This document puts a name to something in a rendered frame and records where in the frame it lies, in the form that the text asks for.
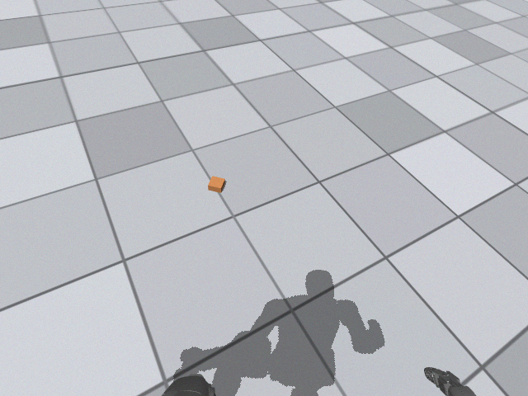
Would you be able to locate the right robot hand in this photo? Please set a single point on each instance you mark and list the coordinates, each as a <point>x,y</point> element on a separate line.
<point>448,383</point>

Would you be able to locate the small box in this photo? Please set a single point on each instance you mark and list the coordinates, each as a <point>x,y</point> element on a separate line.
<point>216,184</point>

